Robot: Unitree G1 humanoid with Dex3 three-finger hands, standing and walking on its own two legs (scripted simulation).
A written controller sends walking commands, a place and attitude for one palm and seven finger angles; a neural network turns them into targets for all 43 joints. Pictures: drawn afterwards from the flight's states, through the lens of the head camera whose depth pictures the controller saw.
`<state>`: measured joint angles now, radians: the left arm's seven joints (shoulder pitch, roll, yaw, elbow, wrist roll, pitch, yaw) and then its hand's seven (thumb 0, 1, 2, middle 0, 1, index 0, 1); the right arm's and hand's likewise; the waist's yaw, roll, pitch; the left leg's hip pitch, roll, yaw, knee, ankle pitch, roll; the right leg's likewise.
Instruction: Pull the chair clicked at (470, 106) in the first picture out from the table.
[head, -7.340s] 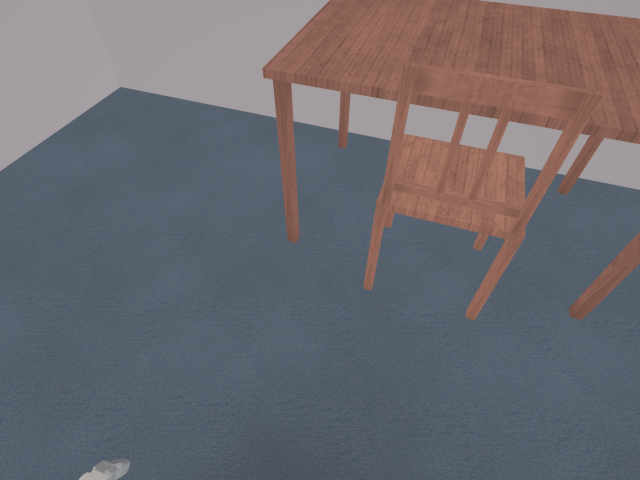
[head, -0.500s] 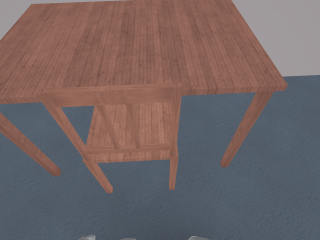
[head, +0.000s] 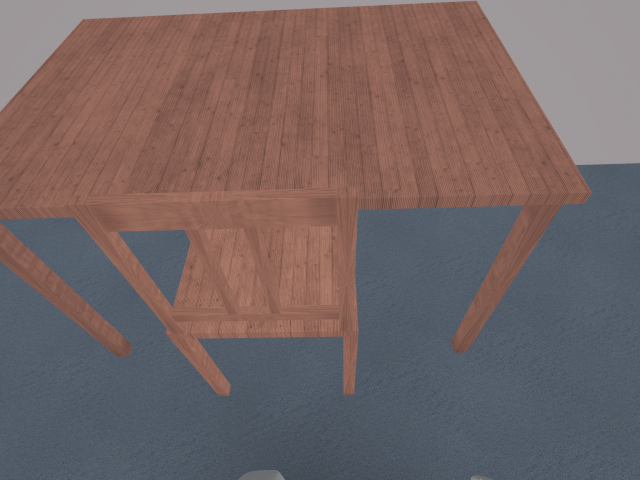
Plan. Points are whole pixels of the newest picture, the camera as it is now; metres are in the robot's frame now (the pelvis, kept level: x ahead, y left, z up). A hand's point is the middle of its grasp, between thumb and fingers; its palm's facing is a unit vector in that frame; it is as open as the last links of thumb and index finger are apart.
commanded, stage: come to a stop and stand still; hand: left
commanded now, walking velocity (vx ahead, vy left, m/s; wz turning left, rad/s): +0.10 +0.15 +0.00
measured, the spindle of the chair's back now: (216, 274) +0.43 +0.23 -0.09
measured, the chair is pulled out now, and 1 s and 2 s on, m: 0.00 0.00 0.00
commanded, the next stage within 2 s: look again from close up in 0.72 s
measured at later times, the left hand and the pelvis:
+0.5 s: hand out of the picture -0.05 +0.19 -0.16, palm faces +0.09 -0.97 -0.20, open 7.4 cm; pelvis -0.05 +0.01 +0.01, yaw +1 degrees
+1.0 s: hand out of the picture -0.10 +0.19 -0.17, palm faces +0.04 -0.98 -0.18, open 7.4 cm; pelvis -0.06 +0.03 +0.01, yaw +1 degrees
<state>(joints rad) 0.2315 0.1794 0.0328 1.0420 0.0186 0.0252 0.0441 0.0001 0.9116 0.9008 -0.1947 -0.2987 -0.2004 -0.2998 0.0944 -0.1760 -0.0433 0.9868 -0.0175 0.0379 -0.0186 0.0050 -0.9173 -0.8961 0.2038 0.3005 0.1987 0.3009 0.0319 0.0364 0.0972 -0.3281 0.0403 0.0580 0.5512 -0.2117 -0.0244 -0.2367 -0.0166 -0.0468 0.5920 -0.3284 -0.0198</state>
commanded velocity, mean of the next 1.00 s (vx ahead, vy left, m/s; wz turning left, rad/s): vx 0.02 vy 0.03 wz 0.00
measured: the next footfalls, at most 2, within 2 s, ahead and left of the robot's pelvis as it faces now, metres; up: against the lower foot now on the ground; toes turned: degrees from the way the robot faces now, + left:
left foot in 0.38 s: -0.06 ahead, +0.14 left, +0.00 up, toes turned +3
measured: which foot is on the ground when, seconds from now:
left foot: up 0.00-0.36, down 0.38-1.00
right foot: down 0.00-1.00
